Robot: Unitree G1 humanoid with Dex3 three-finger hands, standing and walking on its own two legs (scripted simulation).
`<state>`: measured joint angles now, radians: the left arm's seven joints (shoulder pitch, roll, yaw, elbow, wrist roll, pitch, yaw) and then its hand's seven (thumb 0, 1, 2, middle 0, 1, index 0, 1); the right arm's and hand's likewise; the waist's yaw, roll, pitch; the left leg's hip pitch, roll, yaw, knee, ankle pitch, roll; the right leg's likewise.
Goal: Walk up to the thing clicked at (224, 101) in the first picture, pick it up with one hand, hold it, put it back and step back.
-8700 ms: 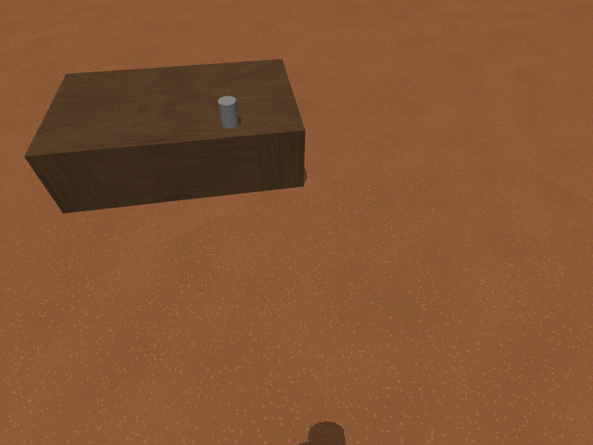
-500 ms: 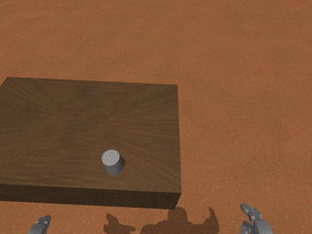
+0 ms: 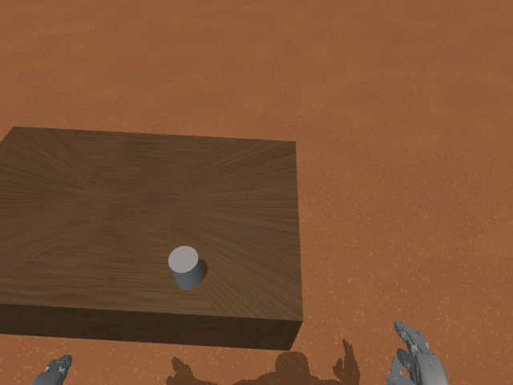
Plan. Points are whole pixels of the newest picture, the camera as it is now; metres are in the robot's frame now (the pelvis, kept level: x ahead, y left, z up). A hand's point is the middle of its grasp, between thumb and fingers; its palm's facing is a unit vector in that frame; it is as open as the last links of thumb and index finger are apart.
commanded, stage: go down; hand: left
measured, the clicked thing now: (186, 268) +0.48 +0.18 -0.33
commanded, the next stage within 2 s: approach in 1.90 s
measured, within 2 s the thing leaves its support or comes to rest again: neither
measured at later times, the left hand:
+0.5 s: hand (59, 345) +0.22 +0.30 -0.05, palm faces +0.15 -0.93 -0.32, open 17.2 cm
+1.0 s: hand (49, 304) +0.28 +0.33 -0.05, palm faces +0.15 -0.97 -0.20, open 17.5 cm
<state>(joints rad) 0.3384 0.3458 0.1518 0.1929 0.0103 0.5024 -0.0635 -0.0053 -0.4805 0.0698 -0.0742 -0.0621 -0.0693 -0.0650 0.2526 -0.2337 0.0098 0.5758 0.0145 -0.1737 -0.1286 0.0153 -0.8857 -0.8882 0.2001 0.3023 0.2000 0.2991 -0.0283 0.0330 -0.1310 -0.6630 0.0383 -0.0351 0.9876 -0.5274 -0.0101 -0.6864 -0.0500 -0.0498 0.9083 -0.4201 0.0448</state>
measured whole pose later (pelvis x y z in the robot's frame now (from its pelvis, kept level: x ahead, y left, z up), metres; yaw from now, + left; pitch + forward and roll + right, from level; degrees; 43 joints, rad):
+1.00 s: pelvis -0.03 +0.00 -0.02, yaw -1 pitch +15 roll -3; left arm -0.24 0.59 0.49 0.82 -0.03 0.01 -0.36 -0.01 -0.54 0.06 -0.07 -0.03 -0.05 -0.04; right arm 0.35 -0.27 0.01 0.70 -0.02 -0.23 -0.13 0.01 -0.90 -0.90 0.20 0.30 0.20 0.30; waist -0.05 0.00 -0.08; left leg -0.82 0.05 -0.03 1.07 -0.52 -0.01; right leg -0.85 -0.04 -0.03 0.98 -0.39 0.04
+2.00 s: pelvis -0.04 +0.00 -0.05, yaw -1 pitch +23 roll -4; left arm -0.63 0.84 0.64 1.17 -0.04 -0.19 -0.52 -0.01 -0.49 0.05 -0.06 -0.01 -0.05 -0.03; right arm 0.30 -0.30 0.08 0.67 -0.05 -0.16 -0.12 0.01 -0.90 -0.90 0.20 0.30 0.20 0.30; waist -0.11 -0.02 -0.09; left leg -1.07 0.05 -0.06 1.22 -0.55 -0.02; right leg -1.08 -0.04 -0.06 1.11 -0.42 0.03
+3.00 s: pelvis -0.12 -0.01 -0.34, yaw -3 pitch +31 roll -6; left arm -0.93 0.65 0.60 1.19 -0.02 -0.56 -0.28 -0.02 -0.60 0.00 -0.08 -0.08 -0.08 -0.08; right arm 0.21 -0.30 0.13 0.66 -0.11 -0.06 0.05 0.01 -0.93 -0.90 0.20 0.30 0.20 0.30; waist -0.23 0.00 -0.07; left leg -2.12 -0.02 -0.12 2.26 -0.68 -0.03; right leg -2.14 -0.06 -0.02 2.12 -0.53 0.04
